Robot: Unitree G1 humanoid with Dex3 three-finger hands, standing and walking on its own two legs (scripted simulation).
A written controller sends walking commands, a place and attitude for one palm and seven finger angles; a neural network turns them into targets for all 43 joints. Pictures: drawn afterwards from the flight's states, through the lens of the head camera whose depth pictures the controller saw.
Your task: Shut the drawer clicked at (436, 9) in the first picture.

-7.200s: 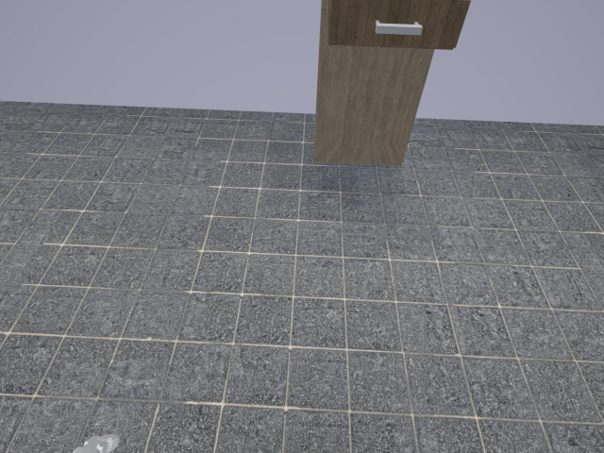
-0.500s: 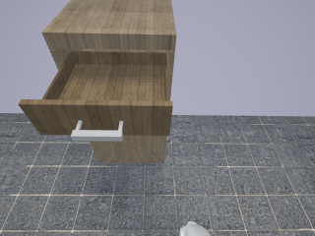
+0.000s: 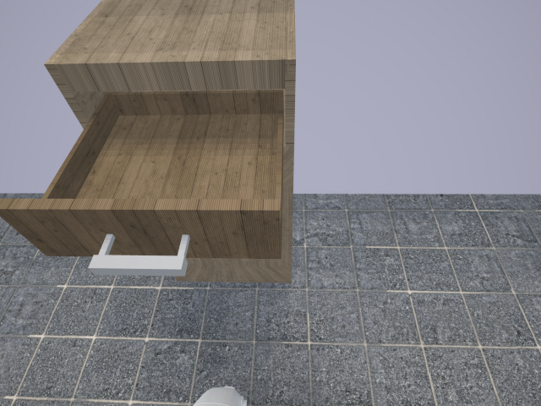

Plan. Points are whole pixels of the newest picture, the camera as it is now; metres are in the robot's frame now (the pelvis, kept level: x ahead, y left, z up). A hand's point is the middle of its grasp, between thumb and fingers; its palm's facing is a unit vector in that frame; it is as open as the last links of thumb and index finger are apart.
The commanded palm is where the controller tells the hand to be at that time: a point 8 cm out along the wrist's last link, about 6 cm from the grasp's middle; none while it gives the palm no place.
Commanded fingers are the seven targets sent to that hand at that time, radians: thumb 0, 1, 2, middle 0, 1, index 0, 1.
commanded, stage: come to a stop and stand still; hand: left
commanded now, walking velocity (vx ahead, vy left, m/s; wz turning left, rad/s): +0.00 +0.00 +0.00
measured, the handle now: (143, 253) +0.32 +0.23 +0.04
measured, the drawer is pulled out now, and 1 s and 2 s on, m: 0.29 0.29 0.29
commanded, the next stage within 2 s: look again from close up in 1.50 s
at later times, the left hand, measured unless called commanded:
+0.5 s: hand out of the picture -0.02 +0.26 -0.16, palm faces +0.01 -0.97 -0.25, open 7.4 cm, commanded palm none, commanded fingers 0.00 0.90 0.90 -0.20 -0.30 -0.20 -0.30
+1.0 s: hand out of the picture +0.05 +0.24 -0.17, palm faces -0.02 -0.97 -0.23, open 7.3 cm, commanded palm none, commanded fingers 0.00 0.90 0.90 -0.20 -0.30 -0.20 -0.30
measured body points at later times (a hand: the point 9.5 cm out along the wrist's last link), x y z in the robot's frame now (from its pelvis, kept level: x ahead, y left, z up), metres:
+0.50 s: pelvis -0.03 +0.07 +0.00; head -0.02 +0.05 +0.45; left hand -0.02 +0.31 -0.14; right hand +0.00 -0.16 -0.16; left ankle -0.03 +0.15 -0.74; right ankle +0.03 -0.05 -0.74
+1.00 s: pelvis +0.02 +0.06 +0.00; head +0.04 +0.05 +0.45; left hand +0.06 +0.29 -0.15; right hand +0.01 -0.15 -0.16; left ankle -0.03 +0.15 -0.74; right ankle +0.03 -0.05 -0.74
